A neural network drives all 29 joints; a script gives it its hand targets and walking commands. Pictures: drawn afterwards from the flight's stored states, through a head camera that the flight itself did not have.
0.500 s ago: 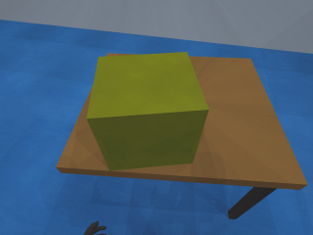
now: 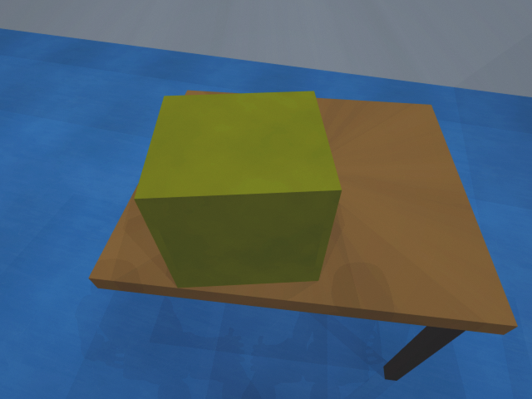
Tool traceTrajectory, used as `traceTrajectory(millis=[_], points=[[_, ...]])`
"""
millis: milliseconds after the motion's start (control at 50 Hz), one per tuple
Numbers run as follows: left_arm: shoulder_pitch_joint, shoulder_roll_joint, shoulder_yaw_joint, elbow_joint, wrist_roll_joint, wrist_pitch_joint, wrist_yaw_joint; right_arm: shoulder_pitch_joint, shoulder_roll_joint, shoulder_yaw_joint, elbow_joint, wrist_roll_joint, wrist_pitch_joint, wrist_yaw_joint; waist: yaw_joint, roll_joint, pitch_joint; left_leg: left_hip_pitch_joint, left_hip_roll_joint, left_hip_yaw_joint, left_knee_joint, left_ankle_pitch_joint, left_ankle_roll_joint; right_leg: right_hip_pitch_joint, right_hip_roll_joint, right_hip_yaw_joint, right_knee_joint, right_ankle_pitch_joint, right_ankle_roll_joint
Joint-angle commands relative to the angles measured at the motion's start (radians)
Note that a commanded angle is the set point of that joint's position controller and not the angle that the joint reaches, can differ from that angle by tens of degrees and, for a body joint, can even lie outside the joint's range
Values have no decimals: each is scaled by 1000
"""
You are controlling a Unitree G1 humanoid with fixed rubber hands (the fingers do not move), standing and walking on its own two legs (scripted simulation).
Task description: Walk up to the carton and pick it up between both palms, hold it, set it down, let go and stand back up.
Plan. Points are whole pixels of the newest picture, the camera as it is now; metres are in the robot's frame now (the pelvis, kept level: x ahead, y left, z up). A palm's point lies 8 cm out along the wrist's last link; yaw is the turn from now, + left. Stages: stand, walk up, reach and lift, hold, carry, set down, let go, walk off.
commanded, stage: walk up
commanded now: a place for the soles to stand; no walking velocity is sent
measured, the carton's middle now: (244, 191) +0.48 +0.06 +0.00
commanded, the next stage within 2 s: reach and lift in 0.58 s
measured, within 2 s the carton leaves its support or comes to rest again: neither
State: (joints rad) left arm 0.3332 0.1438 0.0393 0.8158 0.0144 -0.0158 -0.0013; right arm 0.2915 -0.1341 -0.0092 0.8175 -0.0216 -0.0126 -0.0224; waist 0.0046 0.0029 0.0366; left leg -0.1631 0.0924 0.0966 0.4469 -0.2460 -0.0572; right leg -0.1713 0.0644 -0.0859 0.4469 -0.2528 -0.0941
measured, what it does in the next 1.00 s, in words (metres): stands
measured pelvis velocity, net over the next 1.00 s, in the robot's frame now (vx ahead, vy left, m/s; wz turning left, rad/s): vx -0.03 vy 0.02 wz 0.00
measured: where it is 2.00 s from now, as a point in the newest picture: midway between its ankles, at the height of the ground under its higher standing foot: outside the picture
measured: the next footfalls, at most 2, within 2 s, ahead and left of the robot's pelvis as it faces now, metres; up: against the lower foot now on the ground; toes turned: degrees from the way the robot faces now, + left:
none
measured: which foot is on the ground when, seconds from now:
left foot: down 0.00-1.00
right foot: down 0.00-1.00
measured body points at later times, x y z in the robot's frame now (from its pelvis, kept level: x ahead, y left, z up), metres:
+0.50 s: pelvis +0.00 +0.00 +0.00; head +0.00 -0.01 +0.45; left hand +0.03 +0.23 -0.14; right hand +0.03 -0.22 -0.15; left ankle -0.01 +0.15 -0.74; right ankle +0.00 -0.05 -0.74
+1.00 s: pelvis -0.03 +0.02 +0.00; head -0.01 +0.02 +0.45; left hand +0.14 +0.24 -0.11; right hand +0.14 -0.19 -0.11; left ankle -0.01 +0.15 -0.74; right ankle +0.00 -0.05 -0.74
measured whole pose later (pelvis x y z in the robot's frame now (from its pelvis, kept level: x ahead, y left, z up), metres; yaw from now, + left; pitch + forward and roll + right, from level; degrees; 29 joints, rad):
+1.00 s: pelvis -0.03 +0.02 +0.00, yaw +0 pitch +0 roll +1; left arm 0.11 0.17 0.05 0.61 0.01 0.28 -0.01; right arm 0.05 -0.12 -0.08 0.91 -0.02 -0.13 0.03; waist 0.01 -0.03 0.03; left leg -0.23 0.05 0.10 0.44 -0.20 -0.02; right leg -0.25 0.03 -0.06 0.48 -0.23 -0.07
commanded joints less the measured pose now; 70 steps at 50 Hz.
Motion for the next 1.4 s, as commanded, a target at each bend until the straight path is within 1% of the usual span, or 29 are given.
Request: traceTrajectory(millis=[0, 140, 280, 560, 580, 600, 620, 640, 660, 680, 700, 720, 740, 760, 780, 800, 820, 860, 900, 940, 960, 1000, 1040, 1080, 1100, 1180, 1220, 1280, 1380], points=[[34, 90, 18, -71, 0, -18, 0, 34, -72, -14, -48, -1, -19, -3, -8, -20, 2, 3, 41, -53, -46, 48, 39, -33, -161, 177, -129, 173, 55], [58, 90, 17, -64, -1, -18, 1, 47, -74, -9, -16, -3, -19, -1, -6, -14, 24, -12, 45, -54, -58, 30, 37, -37, -158, 180, -145, 108, 51], [74, 91, 16, -55, -1, -19, 3, 66, -78, -7, 9, -4, -19, 0, -6, -6, 33, -19, 47, -55, -68, 30, 37, -36, -153, 177, -148, 89, 46], [96, 95, 12, -34, -1, -22, 7, 83, -81, -4, 37, -3, -18, -1, -9, -6, 33, -14, 51, -52, -68, 51, 36, -29, -153, 173, -141, 138, 47], [-770, 218, -69, -190, -90, 72, -7, -686, -70, -148, -81, -85, -57, 44, -36, -79, -106, -356, -64, 0, 54, -67, 101, -276, -134, 162, 48, -73, 98], [-590, 206, -92, -99, -118, 137, 21, -481, -51, -165, -15, -120, -21, 72, -41, -123, -139, -425, -73, 36, 136, -146, 114, -212, -157, 164, 106, -203, 99], [-554, 207, -86, -150, -120, 200, 34, -437, -44, -156, -33, -83, 10, 82, -30, -109, -204, -448, -75, 29, 167, -116, 118, -182, -179, 192, 127, -154, 97], [-546, 204, -76, -202, -113, 265, 41, -397, -33, -137, -31, -49, 42, 81, -25, -87, -245, -457, -77, 17, 193, -76, 116, -181, -193, 209, 151, -56, 98], [-525, 207, -64, -255, -107, 330, 39, -357, -27, -120, -40, -15, 65, 73, -25, -78, -292, -449, -71, 2, 218, -30, 112, -193, -201, 221, 171, 51, 98], [-471, 208, -41, -301, -88, 399, 31, -301, -33, -102, -38, 18, 86, 58, -25, -70, -341, -429, -65, -16, 227, 35, 110, -171, -203, 226, 181, 214, 98], [-392, 205, -6, -319, -51, 455, 17, -259, -47, -81, -33, 56, 100, 37, -17, -53, -381, -404, -67, -27, 224, 112, 106, -104, -195, 228, 186, 379, 96], [-309, 199, 30, -331, -12, 491, 0, -218, -62, -56, -25, 95, 101, 14, -12, -36, -408, -363, -67, -39, 202, 183, 103, -12, -180, 229, 180, 512, 94], [-223, 187, 62, -346, 29, 504, -16, -180, -72, -34, -5, 127, 86, -1, 4, -1, -400, -309, -62, -48, 140, 169, 96, 91, -161, 222, 140, 495, 88], [-179, 168, 73, -351, 62, 502, -30, -172, -70, -21, 25, 141, 60, -11, 1, 10, -319, -240, -54, -62, 74, 148, 88, 122, -147, 217, 70, 422, 71], [-156, 142, 77, -352, 75, 487, -39, -205, -75, -24, 39, 140, 18, -16, 2, 10, -218, -174, -49, -77, 28, 148, 81, 95, -133, 208, 11, 350, 56], [-137, 114, 70, -347, 74, 460, -43, -237, -83, -34, 50, 122, -29, -15, 4, 7, -144, -117, -45, -87, -3, 154, 73, 45, -116, 195, -33, 273, 44], [-134, 101, 64, -340, 67, 427, -44, -266, -90, -47, 56, 97, -74, -7, 4, -6, -96, -77, -48, -85, -26, 155, 69, 8, -102, 182, -67, 208, 41], [-172, 106, 60, -293, 47, 360, -39, -302, -94, -67, 68, 39, -132, 20, 8, -40, -46, -51, -55, -71, -65, 102, 64, -23, -88, 163, -109, 58, 49], [-250, 125, 52, -277, 19, 304, -24, -321, -84, -81, 52, 1, -153, 42, 11, -77, -42, -47, -61, -50, -75, 33, 66, -49, -88, 161, -124, -63, 64], [-335, 149, 43, -310, -7, 255, -1, -337, -79, -102, -1, -15, -158, 53, 8, -93, -68, -50, -66, -35, -56, -5, 70, -84, -94, 165, -116, -119, 75], [-370, 164, 34, -332, -24, 233, 13, -346, -77, -114, -32, -15, -156, 56, 10, -88, -86, -58, -68, -29, -44, -19, 72, -98, -96, 167, -107, -133, 78], [-408, 178, 3, -377, -61, 196, 40, -347, -83, -135, -84, -8, -147, 66, 7, -55, -125, -85, -67, -24, -28, -44, 73, -106, -93, 162, -74, -125, 80], [-396, 177, -31, -409, -89, 168, 60, -318, -95, -148, -110, 8, -142, 80, 4, -6, -157, -115, -65, -22, -27, -48, 72, -95, -85, 150, -40, -75, 78], [-348, 172, -56, -417, -105, 149, 68, -275, -115, -155, -108, 23, -148, 95, -1, 27, -178, -121, -65, -26, -27, -11, 66, -83, -76, 139, -21, -5, 74], [-320, 169, -65, -417, -109, 140, 68, -257, -129, -156, -103, 33, -156, 102, -2, 34, -186, -111, -66, -30, -24, 20, 60, -81, -71, 133, -17, 32, 72], [-220, 156, -75, -407, -109, 99, 62, -207, -183, -141, -81, 69, -205, 123, 3, 20, -202, -38, -74, -49, -5, 176, 35, -88, -46, 118, -24, 145, 64], [-191, 148, -71, -399, -106, 73, 60, -201, -200, -131, -75, 84, -232, 132, 12, 9, -196, -13, -76, -59, -5, 225, 24, -92, -34, 111, -32, 172, 62], [-175, 139, -65, -379, -110, 25, 62, -208, -221, -117, -69, 103, -269, 146, 27, -8, -178, -2, -77, -66, -9, 256, 15, -102, -24, 107, -41, 178, 60], [-170, 137, -66, -352, -127, -68, 70, -221, -251, -105, -55, 146, -328, 163, 45, -9, -182, 0, -78, -70, -9, 269, 9, -121, -16, 112, -41, 169, 59]])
